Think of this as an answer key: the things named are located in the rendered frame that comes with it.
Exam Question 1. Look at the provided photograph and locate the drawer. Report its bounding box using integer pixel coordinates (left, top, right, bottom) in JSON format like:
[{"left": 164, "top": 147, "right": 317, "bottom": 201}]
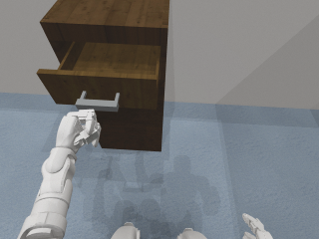
[{"left": 36, "top": 41, "right": 161, "bottom": 110}]

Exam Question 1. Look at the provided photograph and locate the robot left forearm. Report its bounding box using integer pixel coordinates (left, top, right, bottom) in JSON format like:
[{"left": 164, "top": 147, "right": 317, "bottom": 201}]
[{"left": 17, "top": 146, "right": 77, "bottom": 239}]

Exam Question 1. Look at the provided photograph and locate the cabinet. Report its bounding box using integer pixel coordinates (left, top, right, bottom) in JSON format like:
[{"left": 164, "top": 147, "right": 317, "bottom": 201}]
[{"left": 40, "top": 0, "right": 169, "bottom": 152}]

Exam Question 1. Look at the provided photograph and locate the handle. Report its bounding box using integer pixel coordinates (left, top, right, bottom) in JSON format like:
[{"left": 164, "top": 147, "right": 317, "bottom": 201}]
[{"left": 75, "top": 91, "right": 120, "bottom": 113}]

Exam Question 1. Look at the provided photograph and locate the left robot shin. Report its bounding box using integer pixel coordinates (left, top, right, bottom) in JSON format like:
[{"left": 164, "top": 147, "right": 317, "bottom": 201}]
[{"left": 124, "top": 222, "right": 135, "bottom": 227}]

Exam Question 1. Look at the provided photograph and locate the robot left hand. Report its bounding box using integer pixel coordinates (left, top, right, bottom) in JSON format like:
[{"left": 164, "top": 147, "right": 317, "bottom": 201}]
[{"left": 56, "top": 109, "right": 102, "bottom": 154}]

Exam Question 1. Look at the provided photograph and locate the right robot shin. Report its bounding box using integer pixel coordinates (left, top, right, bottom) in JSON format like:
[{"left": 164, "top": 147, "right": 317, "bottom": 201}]
[{"left": 183, "top": 228, "right": 193, "bottom": 232}]

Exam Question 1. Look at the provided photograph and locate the robot shin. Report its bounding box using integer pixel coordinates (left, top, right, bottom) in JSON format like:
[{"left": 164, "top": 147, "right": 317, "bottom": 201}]
[
  {"left": 183, "top": 228, "right": 193, "bottom": 232},
  {"left": 124, "top": 222, "right": 135, "bottom": 227}
]

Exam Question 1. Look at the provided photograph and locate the robot right hand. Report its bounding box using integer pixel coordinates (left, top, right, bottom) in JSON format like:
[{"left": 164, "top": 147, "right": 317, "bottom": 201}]
[{"left": 242, "top": 213, "right": 273, "bottom": 239}]

